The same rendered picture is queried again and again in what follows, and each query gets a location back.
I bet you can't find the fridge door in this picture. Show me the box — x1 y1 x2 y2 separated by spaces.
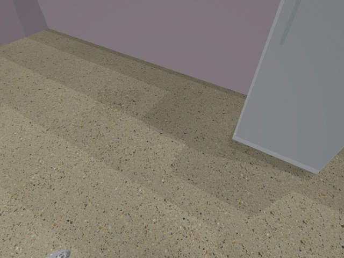
236 0 344 171

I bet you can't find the handle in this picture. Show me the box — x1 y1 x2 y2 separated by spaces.
279 0 301 45

